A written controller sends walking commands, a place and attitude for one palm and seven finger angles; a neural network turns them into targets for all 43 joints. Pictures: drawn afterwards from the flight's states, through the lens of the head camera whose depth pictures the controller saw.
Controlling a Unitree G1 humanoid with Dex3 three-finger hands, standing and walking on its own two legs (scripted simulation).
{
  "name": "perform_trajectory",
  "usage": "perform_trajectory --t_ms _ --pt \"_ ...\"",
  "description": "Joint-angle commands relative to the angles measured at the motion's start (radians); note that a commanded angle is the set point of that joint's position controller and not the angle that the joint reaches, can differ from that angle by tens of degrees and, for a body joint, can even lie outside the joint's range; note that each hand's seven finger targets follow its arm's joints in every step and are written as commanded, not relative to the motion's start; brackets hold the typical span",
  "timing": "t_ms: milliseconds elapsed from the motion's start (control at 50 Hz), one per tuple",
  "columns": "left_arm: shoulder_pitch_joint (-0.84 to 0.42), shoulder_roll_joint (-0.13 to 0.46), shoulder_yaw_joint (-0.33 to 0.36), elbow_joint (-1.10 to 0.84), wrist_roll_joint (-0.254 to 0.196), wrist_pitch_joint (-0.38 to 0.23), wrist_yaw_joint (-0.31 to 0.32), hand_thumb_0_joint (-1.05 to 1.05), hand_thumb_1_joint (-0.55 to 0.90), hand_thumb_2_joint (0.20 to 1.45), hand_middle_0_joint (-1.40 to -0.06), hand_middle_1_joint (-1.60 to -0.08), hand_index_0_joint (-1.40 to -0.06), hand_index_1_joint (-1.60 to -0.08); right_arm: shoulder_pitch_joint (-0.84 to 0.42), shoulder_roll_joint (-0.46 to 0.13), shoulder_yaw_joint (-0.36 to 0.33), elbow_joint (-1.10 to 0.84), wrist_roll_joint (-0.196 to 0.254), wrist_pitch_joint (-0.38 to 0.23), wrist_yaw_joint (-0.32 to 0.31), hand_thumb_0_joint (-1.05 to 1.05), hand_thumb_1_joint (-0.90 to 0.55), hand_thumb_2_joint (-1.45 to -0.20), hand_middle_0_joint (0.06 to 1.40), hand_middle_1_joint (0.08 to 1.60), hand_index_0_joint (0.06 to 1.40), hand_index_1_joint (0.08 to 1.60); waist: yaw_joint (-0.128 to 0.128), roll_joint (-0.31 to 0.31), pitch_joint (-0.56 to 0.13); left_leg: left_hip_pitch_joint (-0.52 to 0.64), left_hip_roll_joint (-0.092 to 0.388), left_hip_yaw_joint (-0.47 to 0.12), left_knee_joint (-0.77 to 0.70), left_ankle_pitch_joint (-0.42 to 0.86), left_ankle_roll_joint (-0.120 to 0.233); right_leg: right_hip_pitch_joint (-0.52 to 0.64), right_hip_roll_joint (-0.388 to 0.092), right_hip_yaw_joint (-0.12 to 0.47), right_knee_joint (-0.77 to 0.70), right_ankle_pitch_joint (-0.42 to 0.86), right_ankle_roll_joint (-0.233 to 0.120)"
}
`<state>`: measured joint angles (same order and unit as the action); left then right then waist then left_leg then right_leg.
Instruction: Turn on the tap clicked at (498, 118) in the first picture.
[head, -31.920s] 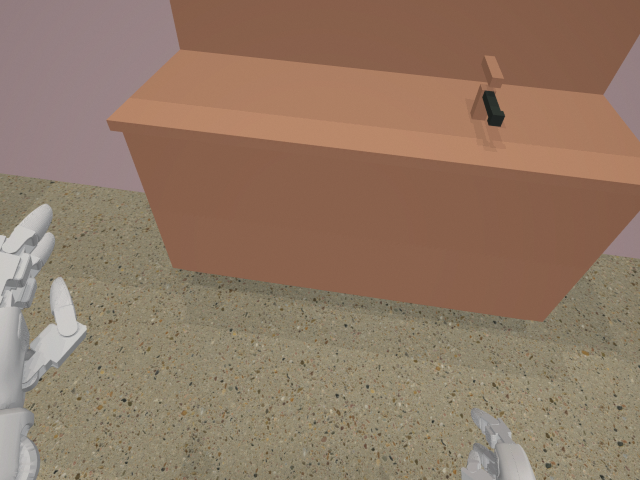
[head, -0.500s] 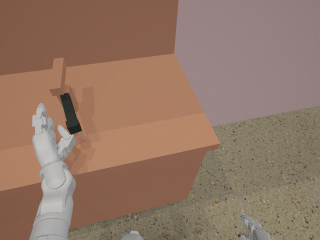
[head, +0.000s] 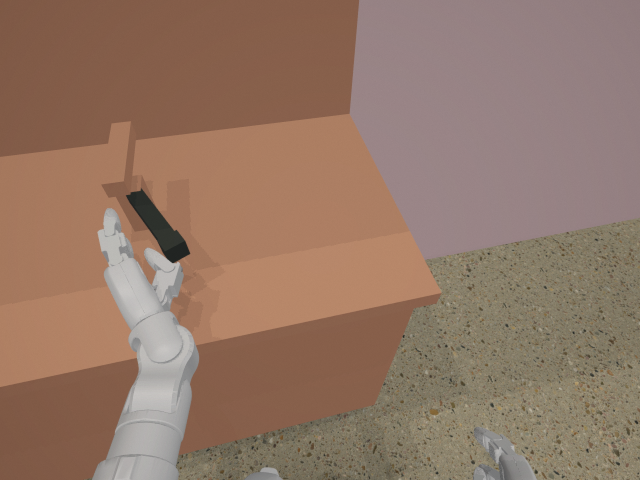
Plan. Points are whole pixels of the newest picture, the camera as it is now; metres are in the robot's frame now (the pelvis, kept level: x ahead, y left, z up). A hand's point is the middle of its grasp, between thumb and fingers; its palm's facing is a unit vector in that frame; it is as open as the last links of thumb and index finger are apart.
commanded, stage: push the lever round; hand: left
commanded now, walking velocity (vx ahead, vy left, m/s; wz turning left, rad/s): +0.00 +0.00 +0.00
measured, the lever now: (173, 247) +0.39 +0.22 +0.07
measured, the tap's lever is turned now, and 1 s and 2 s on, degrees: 26 57 73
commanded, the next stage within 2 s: lift the hand up off the lever in 1.64 s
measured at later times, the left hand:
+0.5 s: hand (206, 253) +0.38 +0.17 +0.07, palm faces +0.71 -0.70 -0.07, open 7.6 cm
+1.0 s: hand (229, 233) +0.42 +0.15 +0.06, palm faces +0.76 -0.64 -0.09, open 7.6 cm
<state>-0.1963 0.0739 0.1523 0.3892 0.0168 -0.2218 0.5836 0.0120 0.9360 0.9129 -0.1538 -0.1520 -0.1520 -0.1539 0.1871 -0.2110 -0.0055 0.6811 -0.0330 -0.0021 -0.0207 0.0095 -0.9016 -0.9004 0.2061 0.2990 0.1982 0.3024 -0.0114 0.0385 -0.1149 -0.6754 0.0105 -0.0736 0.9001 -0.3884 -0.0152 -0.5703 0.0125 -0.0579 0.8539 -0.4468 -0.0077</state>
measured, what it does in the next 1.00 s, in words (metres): stands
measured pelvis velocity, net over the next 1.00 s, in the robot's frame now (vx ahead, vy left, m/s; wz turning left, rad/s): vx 0.00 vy -0.01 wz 0.00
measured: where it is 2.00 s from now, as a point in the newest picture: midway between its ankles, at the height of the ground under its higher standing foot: outside the picture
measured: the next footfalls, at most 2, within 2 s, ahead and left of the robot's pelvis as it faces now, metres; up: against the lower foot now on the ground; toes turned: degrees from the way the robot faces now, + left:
none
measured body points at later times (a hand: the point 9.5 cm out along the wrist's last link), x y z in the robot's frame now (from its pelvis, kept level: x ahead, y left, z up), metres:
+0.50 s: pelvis +0.00 -0.01 +0.00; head +0.04 -0.01 +0.45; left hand +0.34 +0.21 +0.07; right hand +0.14 -0.25 -0.12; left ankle +0.03 +0.12 -0.69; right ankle -0.01 -0.12 -0.69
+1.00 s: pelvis +0.00 -0.01 -0.01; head +0.05 -0.01 +0.44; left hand +0.38 +0.18 +0.07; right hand +0.12 -0.25 -0.13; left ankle +0.03 +0.12 -0.69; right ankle -0.01 -0.12 -0.69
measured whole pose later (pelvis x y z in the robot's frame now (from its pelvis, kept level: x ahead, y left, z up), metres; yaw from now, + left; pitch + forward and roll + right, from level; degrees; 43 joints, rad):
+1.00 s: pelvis +0.00 -0.01 -0.01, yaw +0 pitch +13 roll -2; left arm -0.55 -0.04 0.23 0.71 0.13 -0.16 0.90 -0.03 0.93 0.93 -0.15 -0.15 -0.15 -0.15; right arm 0.20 -0.19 -0.04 0.75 -0.11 0.04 0.03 0.01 -0.90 -0.90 0.21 0.30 0.20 0.30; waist -0.04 0.04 -0.15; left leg -0.76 0.02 -0.09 0.92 -0.40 -0.04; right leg -0.65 0.02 -0.07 0.89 -0.46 -0.03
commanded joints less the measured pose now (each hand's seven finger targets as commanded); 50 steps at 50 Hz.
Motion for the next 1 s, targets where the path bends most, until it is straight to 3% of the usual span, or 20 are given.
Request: perform_trajectory --t_ms 0,60,80,220,260,280,340,460,480,560,580,660,680,760,800,860,880,940,960,980 --pt "-0.344 0.090 -0.010 -0.195 0.044 -0.047 0.033 0.000 0.900 0.900 -0.150 -0.150 -0.150 -0.150 -0.063 -0.129 -0.048 -0.119 -0.003 -0.025 -0.008 0.000 -0.900 -0.900 0.200 0.300 0.200 0.300 -0.024 -0.021 -0.243 0.202 -0.009 0.016 -0.116 0.202 0.021 0.048 0.007 0.002 -0.133 0.247 -0.025" --pt "-0.357 0.101 0.009 -0.179 0.055 -0.044 0.059 0.000 0.900 0.900 -0.150 -0.150 -0.150 -0.150 -0.064 -0.132 -0.051 -0.107 -0.009 -0.019 -0.011 0.000 -0.900 -0.900 0.200 0.300 0.200 0.300 -0.019 -0.021 -0.251 0.205 -0.008 0.011 -0.117 0.200 0.019 0.049 0.008 0.003 -0.136 0.239 -0.026" --pt "-0.389 0.052 -0.039 -0.196 0.057 -0.046 0.064 0.000 0.900 0.900 -0.150 -0.150 -0.150 -0.150 -0.068 -0.125 -0.049 -0.116 -0.009 -0.018 -0.007 0.000 -0.900 -0.900 0.200 0.300 0.200 0.300 -0.029 -0.013 -0.271 0.216 -0.011 0.015 -0.117 0.210 0.019 0.052 0.005 0.000 -0.129 0.248 -0.026" --pt "-0.417 0.022 -0.043 -0.161 0.078 -0.038 0.121 0.000 0.900 0.900 -0.150 -0.150 -0.150 -0.150 -0.067 -0.118 -0.056 -0.105 -0.021 -0.009 0.002 0.000 -0.900 -0.900 0.200 0.300 0.200 0.300 -0.024 -0.021 -0.302 0.222 -0.008 0.023 -0.101 0.255 0.015 0.064 0.002 -0.002 -0.124 0.293 -0.029" --pt "-0.401 0.053 -0.004 -0.119 0.086 -0.025 0.139 0.000 0.900 0.900 -0.150 -0.150 -0.150 -0.150 -0.062 -0.123 -0.059 -0.092 -0.022 -0.003 0.003 0.000 -0.900 -0.900 0.200 0.300 0.200 0.300 -0.016 -0.036 -0.277 0.201 -0.007 0.018 -0.108 0.244 0.014 0.066 0.005 -0.003 -0.130 0.280 -0.030" --pt "-0.440 0.005 -0.050 -0.139 0.084 -0.027 0.142 0.000 0.900 0.900 -0.150 -0.150 -0.150 -0.150 -0.069 -0.117 -0.056 -0.102 -0.024 -0.002 0.007 0.000 -0.900 -0.900 0.200 0.300 0.200 0.300 -0.029 -0.023 -0.279 0.209 -0.010 0.026 -0.104 0.246 0.017 0.060 0.000 -0.002 -0.130 0.287 -0.028" --pt "-0.482 -0.009 -0.060 -0.110 0.093 -0.024 0.162 0.000 0.900 0.900 -0.150 -0.150 -0.150 -0.150 -0.078 -0.114 -0.056 -0.093 -0.026 -0.002 0.006 0.000 -0.900 -0.900 0.200 0.300 0.200 0.300 -0.034 -0.033 -0.265 0.196 -0.007 0.026 -0.103 0.216 0.018 0.043 -0.001 -0.001 -0.138 0.256 -0.028" --pt "-0.508 0.017 -0.006 -0.047 0.109 -0.016 0.204 0.000 0.900 0.900 -0.150 -0.150 -0.150 -0.150 -0.068 -0.114 -0.064 -0.068 -0.037 0.007 0.007 0.000 -0.900 -0.900 0.200 0.300 0.200 0.300 -0.027 -0.033 -0.291 0.191 -0.008 0.025 -0.097 0.227 0.015 0.047 0.002 -0.002 -0.133 0.260 -0.030" --pt "-0.548 -0.035 -0.057 -0.054 0.107 -0.015 0.204 0.000 0.900 0.900 -0.150 -0.150 -0.150 -0.150 -0.073 -0.108 -0.058 -0.077 -0.037 0.009 0.012 0.000 -0.900 -0.900 0.200 0.300 0.200 0.300 -0.041 -0.020 -0.288 0.196 -0.009 0.027 -0.097 0.229 0.016 0.037 -0.001 -0.006 -0.129 0.260 -0.030" --pt "-0.590 0.018 0.014 0.018 0.116 -0.008 0.237 0.000 0.900 0.900 -0.150 -0.150 -0.150 -0.150 -0.066 -0.112 -0.062 -0.053 -0.046 0.011 0.009 0.000 -0.900 -0.900 0.200 0.300 0.200 0.300 -0.036 -0.042 -0.288 0.169 -0.011 0.028 -0.094 0.198 0.017 0.032 0.000 -0.002 -0.138 0.231 -0.028" --pt "-0.624 -0.021 -0.020 0.017 0.115 -0.008 0.238 0.000 0.900 0.900 -0.150 -0.150 -0.150 -0.150 -0.065 -0.106 -0.059 -0.063 -0.045 0.013 0.013 0.000 -0.900 -0.900 0.200 0.300 0.200 0.300 -0.048 -0.048 -0.294 0.170 -0.012 0.030 -0.093 0.207 0.018 0.034 -0.003 -0.006 -0.132 0.242 -0.028" --pt "-0.646 0.005 0.026 0.075 0.130 -0.001 0.263 0.000 0.900 0.900 -0.150 -0.150 -0.150 -0.150 -0.056 -0.109 -0.063 -0.045 -0.054 0.017 0.017 0.000 -0.900 -0.900 0.200 0.300 0.200 0.300 -0.041 -0.035 -0.297 0.159 -0.009 0.031 -0.085 0.216 0.015 0.024 0.000 -0.005 -0.130 0.250 -0.030" --pt "-0.680 -0.035 -0.005 0.062 0.128 -0.003 0.267 0.000 0.900 0.900 -0.150 -0.150 -0.150 -0.150 -0.051 -0.103 -0.060 -0.054 -0.058 0.016 0.024 0.000 -0.900 -0.900 0.200 0.300 0.200 0.300 -0.051 -0.030 -0.319 0.167 -0.013 0.035 -0.080 0.230 0.017 0.026 -0.003 -0.009 -0.120 0.266 -0.028" --pt "-0.653 0.010 0.062 0.107 0.140 0.007 0.288 0.000 0.900 0.900 -0.150 -0.150 -0.150 -0.150 -0.035 -0.108 -0.069 -0.044 -0.067 0.020 0.028 0.000 -0.900 -0.900 0.200 0.300 0.200 0.300 -0.036 -0.054 -0.343 0.156 -0.010 0.037 -0.065 0.268 0.015 0.043 0.000 -0.008 -0.115 0.314 -0.029" --pt "-0.688 -0.048 0.013 0.086 0.140 0.008 0.291 0.000 0.900 0.900 -0.150 -0.150 -0.150 -0.150 -0.034 -0.099 -0.066 -0.056 -0.067 0.019 0.038 0.000 -0.900 -0.900 0.200 0.300 0.200 0.300 -0.047 -0.051 -0.350 0.162 -0.009 0.042 -0.061 0.277 0.015 0.036 -0.003 -0.015 -0.108 0.323 -0.028" --pt "-0.692 -0.015 0.055 0.125 0.149 0.018 0.307 0.000 0.900 0.900 -0.150 -0.150 -0.150 -0.150 -0.029 -0.107 -0.071 -0.038 -0.073 0.017 0.038 0.000 -0.900 -0.900 0.200 0.300 0.200 0.300 -0.044 -0.041 -0.334 0.146 -0.008 0.038 -0.059 0.260 0.014 0.019 0.002 -0.013 -0.112 0.300 -0.029" --pt "-0.741 -0.055 0.016 0.112 0.146 0.016 0.307 0.000 0.900 0.900 -0.150 -0.150 -0.150 -0.150 -0.027 -0.100 -0.066 -0.042 -0.071 0.016 0.043 0.000 -0.900 -0.900 0.200 0.300 0.200 0.300 -0.062 -0.053 -0.331 0.150 -0.008 0.036 -0.060 0.257 0.015 0.013 -0.003 -0.017 -0.111 0.296 -0.027" --pt "-0.761 -0.051 0.030 0.119 0.150 0.017 0.320 0.000 0.900 0.900 -0.150 -0.150 -0.150 -0.150 -0.019 -0.100 -0.069 -0.037 -0.076 0.009 0.046 0.000 -0.900 -0.900 0.200 0.300 0.200 0.300 -0.059 -0.054 -0.357 0.147 -0.010 0.043 -0.051 0.268 0.016 0.023 -0.004 -0.015 -0.108 0.318 -0.026" --pt "-0.728 -0.007 0.082 0.148 0.156 0.025 0.329 0.000 0.900 0.900 -0.150 -0.150 -0.150 -0.150 -0.014 -0.106 -0.074 -0.025 -0.080 0.009 0.044 0.000 -0.900 -0.900 0.200 0.300 0.200 0.300 -0.043 -0.058 -0.356 0.136 -0.011 0.040 -0.053 0.261 0.015 0.024 0.001 -0.015 -0.108 0.309 -0.027" --pt "-0.777 -0.047 0.039 0.127 0.153 0.023 0.328 0.000 0.900 0.900 -0.150 -0.150 -0.150 -0.150 -0.016 -0.099 -0.068 -0.033 -0.079 0.009 0.049 0.000 -0.900 -0.900 0.200 0.300 0.200 0.300 -0.064 -0.046 -0.360 0.145 -0.012 0.045 -0.049 0.270 0.017 0.021 -0.005 -0.014 -0.107 0.324 -0.024"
